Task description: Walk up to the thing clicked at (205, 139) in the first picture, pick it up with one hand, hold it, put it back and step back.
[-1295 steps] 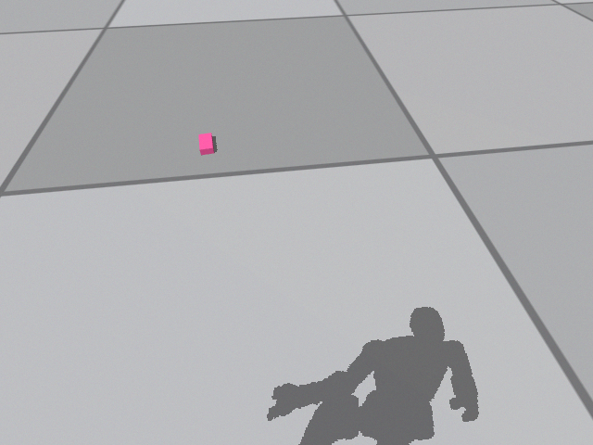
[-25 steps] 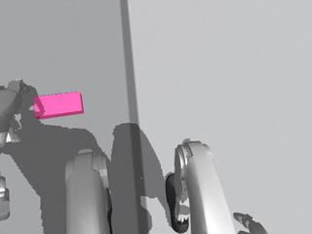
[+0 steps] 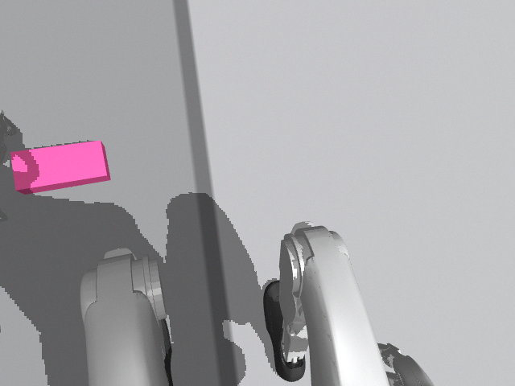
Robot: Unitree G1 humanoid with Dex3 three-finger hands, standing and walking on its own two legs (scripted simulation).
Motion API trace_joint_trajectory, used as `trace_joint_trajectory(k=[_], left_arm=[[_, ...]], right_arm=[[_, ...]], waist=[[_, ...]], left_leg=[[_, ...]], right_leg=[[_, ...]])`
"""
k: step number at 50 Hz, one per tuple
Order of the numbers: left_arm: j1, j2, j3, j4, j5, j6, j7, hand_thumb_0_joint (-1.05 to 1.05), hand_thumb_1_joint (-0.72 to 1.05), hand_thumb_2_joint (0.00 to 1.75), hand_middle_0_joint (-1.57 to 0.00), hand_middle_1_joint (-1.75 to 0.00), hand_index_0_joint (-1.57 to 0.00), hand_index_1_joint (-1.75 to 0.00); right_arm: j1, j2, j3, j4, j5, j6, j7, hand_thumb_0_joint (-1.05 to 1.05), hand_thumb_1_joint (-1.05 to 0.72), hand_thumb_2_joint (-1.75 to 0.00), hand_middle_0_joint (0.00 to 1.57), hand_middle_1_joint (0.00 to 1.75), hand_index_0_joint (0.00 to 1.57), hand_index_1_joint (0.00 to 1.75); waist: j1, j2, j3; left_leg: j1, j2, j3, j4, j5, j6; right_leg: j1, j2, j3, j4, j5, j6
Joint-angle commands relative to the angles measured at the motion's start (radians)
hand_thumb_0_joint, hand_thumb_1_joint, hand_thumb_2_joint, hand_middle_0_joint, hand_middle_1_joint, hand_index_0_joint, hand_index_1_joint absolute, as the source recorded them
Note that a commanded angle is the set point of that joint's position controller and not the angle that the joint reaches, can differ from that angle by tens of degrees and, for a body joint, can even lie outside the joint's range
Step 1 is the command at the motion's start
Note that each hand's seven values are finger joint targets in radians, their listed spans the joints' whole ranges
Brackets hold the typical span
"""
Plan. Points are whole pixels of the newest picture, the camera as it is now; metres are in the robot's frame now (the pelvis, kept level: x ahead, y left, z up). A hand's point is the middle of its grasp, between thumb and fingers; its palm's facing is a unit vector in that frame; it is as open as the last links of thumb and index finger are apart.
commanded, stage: rise first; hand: left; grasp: from above
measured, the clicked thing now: (63, 166) +0.50 +0.31 -0.32
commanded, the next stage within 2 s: approach in 1.88 s
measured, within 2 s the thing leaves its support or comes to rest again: neither
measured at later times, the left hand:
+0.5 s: hand out of the picture +0.45 +0.36 -0.19, palm faces -0.45 -0.09 -0.89, open 14.2 cm
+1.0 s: hand (7, 175) +0.45 +0.35 -0.20, palm faces -0.45 -0.10 -0.89, open 14.2 cm
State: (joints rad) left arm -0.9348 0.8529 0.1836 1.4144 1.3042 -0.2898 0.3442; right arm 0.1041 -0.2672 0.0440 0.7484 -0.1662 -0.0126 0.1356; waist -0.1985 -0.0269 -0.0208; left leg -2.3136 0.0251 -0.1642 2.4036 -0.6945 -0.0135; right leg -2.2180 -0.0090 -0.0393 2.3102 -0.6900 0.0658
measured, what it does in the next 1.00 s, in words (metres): stands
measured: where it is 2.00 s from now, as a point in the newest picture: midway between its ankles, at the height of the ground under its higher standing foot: (224, 362)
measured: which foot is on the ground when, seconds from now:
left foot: down 0.00-1.00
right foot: down 0.00-1.00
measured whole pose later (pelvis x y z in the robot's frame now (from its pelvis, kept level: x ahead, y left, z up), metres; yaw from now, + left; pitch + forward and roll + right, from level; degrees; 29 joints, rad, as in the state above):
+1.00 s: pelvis +0.00 +0.00 -0.02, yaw -2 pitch +32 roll -11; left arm -0.99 0.93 0.19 1.51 1.32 -0.29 0.40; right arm 0.11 -0.29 0.11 0.73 -0.19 -0.03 0.16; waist -0.25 -0.04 0.04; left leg -2.36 0.02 -0.20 2.47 -0.69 -0.02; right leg -2.25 0.00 -0.06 2.36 -0.68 0.07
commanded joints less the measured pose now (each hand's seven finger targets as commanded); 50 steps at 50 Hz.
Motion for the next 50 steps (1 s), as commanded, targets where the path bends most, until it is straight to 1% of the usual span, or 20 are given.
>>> trace_joint_trajectory(k=[1, 4, 6, 8, 12, 15, 18, 19, 21, 24, 27, 31, 33, 35, 39, 40, 41, 42, 47, 50], left_arm=[[-0.263, 0.311, 0.047, -0.142, -0.025, 0.005, 0.045, 0.00, -0.55, 1.00, -0.06, -1.03, -0.06, -1.02], [-0.290, 0.306, 0.039, -0.149, -0.030, 0.001, 0.048, 0.00, -0.55, 1.00, -0.06, -1.03, -0.06, -1.02], [-0.269, 0.311, 0.051, -0.131, -0.030, 0.002, 0.052, 0.00, -0.55, 1.01, -0.06, -1.02, -0.06, -1.01], [-0.252, 0.305, 0.041, -0.103, -0.025, 0.003, 0.052, 0.00, -0.56, 1.01, -0.06, -1.02, -0.06, -1.02], [-0.289, 0.332, 0.050, -0.127, -0.027, -0.002, 0.059, 0.00, -0.56, 1.01, -0.06, -1.02, -0.06, -1.02], [-0.274, 0.330, 0.052, -0.113, -0.029, 0.001, 0.063, 0.00, -0.56, 1.01, -0.06, -1.03, -0.06, -1.03], [-0.274, 0.359, 0.071, -0.115, -0.030, 0.001, 0.067, 0.00, -0.55, 1.00, -0.06, -1.04, -0.06, -1.03], [-0.285, 0.352, 0.061, -0.116, -0.031, 0.000, 0.067, 0.00, -0.61, 1.08, -0.07, -0.98, -0.03, -1.02], [-0.277, 0.331, 0.047, -0.103, -0.029, 0.002, 0.064, 0.00, -0.57, 1.02, -0.07, -1.02, -0.06, -1.03], [-0.291, 0.355, 0.059, -0.117, -0.029, -0.001, 0.066, 0.00, -0.58, 1.03, -0.07, -1.01, -0.06, -1.02], [-0.274, 0.342, 0.055, -0.091, -0.030, -0.001, 0.067, 0.00, -0.58, 1.03, -0.07, -1.01, -0.06, -1.03], [-0.301, 0.356, 0.056, -0.104, -0.026, -0.003, 0.073, 0.00, -0.58, 1.03, -0.07, -1.02, -0.06, -1.03], [-0.297, 0.343, 0.042, -0.084, -0.025, -0.004, 0.073, 0.00, -0.58, 1.03, -0.07, -1.02, -0.06, -1.03], [-0.309, 0.366, 0.063, -0.095, -0.024, -0.005, 0.082, 0.00, -0.58, 1.03, -0.07, -1.01, -0.06, -1.02], [-0.305, 0.345, 0.037, -0.059, -0.011, 0.000, 0.082, 0.00, -0.59, 1.04, -0.06, -1.03, -0.05, -1.04], [-0.322, 0.349, 0.038, -0.064, -0.020, -0.002, 0.084, 0.00, -0.58, 1.03, -0.07, -1.02, -0.06, -1.03], [-0.312, 0.356, 0.035, -0.057, -0.012, -0.003, 0.085, 0.00, -0.59, 1.04, -0.07, -1.02, -0.06, -1.04], [-0.309, 0.363, 0.049, -0.049, -0.019, -0.002, 0.090, 0.00, -0.58, 1.04, -0.07, -1.02, -0.05, -1.03], [-0.320, 0.358, 0.032, -0.046, -0.010, 0.000, 0.093, 0.00, -0.59, 1.04, -0.06, -1.02, -0.05, -1.04], [-0.315, 0.378, 0.042, -0.038, -0.009, 0.000, 0.100, 0.00, -0.59, 1.04, -0.07, -1.01, -0.06, -1.03]], right_arm=[[0.220, -0.264, -0.075, -0.008, -0.010, 0.007, -0.009, 0.00, -0.90, -0.90, 0.20, 0.30, 0.20, 0.30], [0.216, -0.266, -0.072, -0.014, -0.008, 0.007, -0.006, 0.00, -0.90, -0.90, 0.20, 0.30, 0.20, 0.30], [0.220, -0.270, -0.070, -0.011, -0.007, 0.009, -0.006, 0.00, -0.90, -0.90, 0.20, 0.30, 0.20, 0.30], [0.227, -0.272, -0.064, -0.015, -0.012, 0.010, -0.001, 0.00, -0.90, -0.90, 0.20, 0.30, 0.20, 0.30], [0.225, -0.275, -0.060, -0.011, -0.012, 0.008, -0.002, 0.00, -0.90, -0.90, 0.20, 0.30, 0.20, 0.30], [0.231, -0.272, -0.054, -0.012, -0.016, 0.005, 0.001, 0.00, -0.90, -0.90, 0.20, 0.30, 0.20, 0.30], [0.231, -0.281, -0.055, -0.013, -0.017, 0.004, 0.001, 0.00, -0.90, -0.90, 0.20, 0.30, 0.20, 0.30], [0.224, -0.278, -0.055, -0.013, -0.017, 0.005, 0.002, 0.00, -0.91, -0.90, 0.20, 0.30, 0.20, 0.30], [0.225, -0.279, -0.051, -0.014, -0.021, 0.004, 0.004, 0.00, -0.90, -0.90, 0.20, 0.30, 0.20, 0.30], [0.229, -0.286, -0.047, -0.015, -0.022, 0.005, 0.006, 0.00, -0.90, -0.90, 0.20, 0.30, 0.20, 0.30], [0.224, -0.283, -0.044, -0.011, -0.021, 0.007, 0.006, 0.00, -0.90, -0.90, 0.20, 0.30, 0.20, 0.30], [0.228, -0.286, -0.040, -0.008, -0.024, 0.005, 0.007, 0.00, -0.90, -0.90, 0.20, 0.30, 0.20, 0.30], [0.222, -0.284, -0.037, -0.009, -0.022, 0.001, 0.008, 0.00, -0.91, -0.90, 0.20, 0.30, 0.20, 0.30], [0.225, -0.290, -0.036, -0.010, -0.023, 0.002, 0.009, 0.00, -0.90, -0.90, 0.20, 0.30, 0.20, 0.30], [0.225, -0.290, -0.029, -0.010, -0.026, 0.001, 0.012, 0.00, -0.90, -0.90, 0.20, 0.30, 0.20, 0.30], [0.222, -0.292, -0.030, -0.011, -0.023, -0.001, 0.011, 0.00, -0.90, -0.90, 0.20, 0.30, 0.20, 0.30], [0.221, -0.290, -0.025, -0.013, -0.025, -0.003, 0.011, 0.00, -0.91, -0.90, 0.20, 0.30, 0.20, 0.30], [0.222, -0.296, -0.026, -0.013, -0.025, -0.004, 0.011, 0.00, -0.90, -0.90, 0.20, 0.30, 0.20, 0.30], [0.218, -0.295, -0.015, -0.017, -0.030, -0.007, 0.014, 0.00, -0.90, -0.90, 0.20, 0.30, 0.20, 0.30], [0.217, -0.300, -0.012, -0.020, -0.028, -0.009, 0.015, 0.00, -0.90, -0.90, 0.20, 0.30, 0.20, 0.30]], waist=[[0.001, 0.321, -0.699], [-0.014, 0.346, -0.675], [-0.007, 0.328, -0.686], [-0.016, 0.335, -0.675], [-0.024, 0.343, -0.681], [-0.022, 0.326, -0.672], [-0.019, 0.329, -0.687], [-0.025, 0.330, -0.682], [-0.033, 0.340, -0.664], [-0.035, 0.349, -0.674], [-0.032, 0.337, -0.683], [-0.043, 0.330, -0.670], [-0.045, 0.344, -0.652], [-0.044, 0.343, -0.662], [-0.059, 0.347, -0.637], [-0.058, 0.349, -0.642], [-0.058, 0.363, -0.646], [-0.057, 0.346, -0.641], [-0.068, 0.375, -0.641], [-0.067, 0.367, -0.635]], left_leg=[[0.577, -0.016, 0.110, -0.246, 0.218, 0.038], [0.564, -0.015, 0.103, -0.246, 0.211, 0.035], [0.573, -0.015, 0.095, -0.248, 0.212, 0.034], [0.581, -0.016, 0.092, -0.242, 0.223, 0.033], [0.553, -0.017, 0.105, -0.217, 0.230, 0.037], [0.544, -0.018, 0.106, -0.212, 0.219, 0.039], [0.542, -0.016, 0.107, -0.204, 0.221, 0.039], [0.531, -0.016, 0.106, -0.201, 0.214, 0.038], [0.535, -0.017, 0.102, -0.208, 0.208, 0.038], [0.547, -0.016, 0.098, -0.202, 0.224, 0.038], [0.534, -0.018, 0.101, -0.196, 0.224, 0.037], [0.521, -0.017, 0.103, -0.182, 0.221, 0.040], [0.522, -0.016, 0.100, -0.185, 0.218, 0.038], [0.528, -0.017, 0.096, -0.190, 0.224, 0.036], [0.524, -0.016, 0.094, -0.184, 0.222, 0.037], [0.522, -0.016, 0.094, -0.183, 0.215, 0.037], [0.522, -0.016, 0.096, -0.182, 0.219, 0.036], [0.513, -0.017, 0.093, -0.185, 0.214, 0.036], [0.529, -0.015, 0.086, -0.183, 0.217, 0.034], [0.520, -0.016, 0.087, -0.177, 0.212, 0.035]], right_leg=[[0.282, 0.033, -0.121, -0.207, 0.228, -0.089], [0.261, 0.030, -0.125, -0.194, 0.225, -0.088], [0.255, 0.031, -0.130, -0.188, 0.223, -0.089], [0.249, 0.031, -0.131, -0.184, 0.229, -0.088], [0.270, 0.033, -0.126, -0.183, 0.245, -0.087], [0.277, 0.036, -0.127, -0.190, 0.238, -0.088], [0.287, 0.037, -0.129, -0.185, 0.242, -0.087], [0.280, 0.037, -0.129, -0.183, 0.236, -0.087], [0.265, 0.037, -0.135, -0.178, 0.230, -0.087], [0.277, 0.037, -0.136, -0.177, 0.245, -0.085], [0.281, 0.041, -0.135, -0.177, 0.247, -0.088], [0.286, 0.040, -0.133, -0.179, 0.251, -0.084], [0.272, 0.041, -0.135, -0.174, 0.246, -0.087], [0.275, 0.040, -0.141, -0.171, 0.248, -0.086], [0.262, 0.042, -0.144, -0.168, 0.249, -0.085], [0.258, 0.041, -0.142, -0.168, 0.244, -0.086], [0.271, 0.044, -0.141, -0.171, 0.250, -0.087], [0.270, 0.041, -0.145, -0.168, 0.245, -0.086], [0.259, 0.044, -0.151, -0.159, 0.246, -0.085], [0.258, 0.045, -0.151, -0.160, 0.246, -0.087]])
